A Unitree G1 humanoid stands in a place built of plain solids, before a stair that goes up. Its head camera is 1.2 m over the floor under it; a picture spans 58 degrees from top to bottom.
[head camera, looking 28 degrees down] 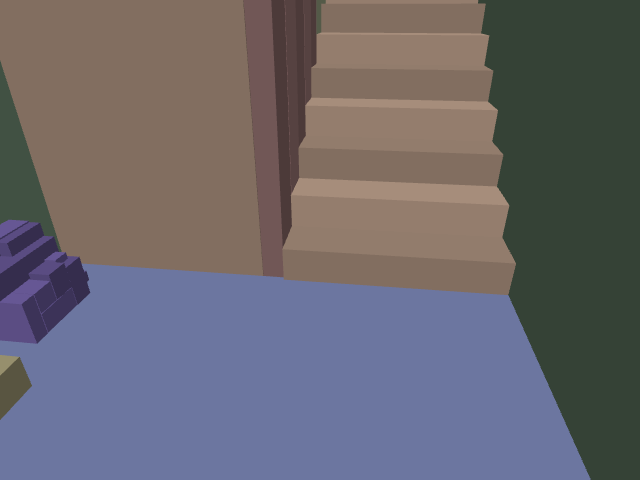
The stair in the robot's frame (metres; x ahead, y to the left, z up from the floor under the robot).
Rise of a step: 0.18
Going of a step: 0.26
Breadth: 1.09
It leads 7 degrees to the right of straight ahead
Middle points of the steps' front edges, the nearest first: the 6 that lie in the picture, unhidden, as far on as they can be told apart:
1.76 -0.36 0.18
2.02 -0.39 0.35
2.28 -0.42 0.53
2.54 -0.45 0.71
2.79 -0.49 0.88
3.05 -0.52 1.06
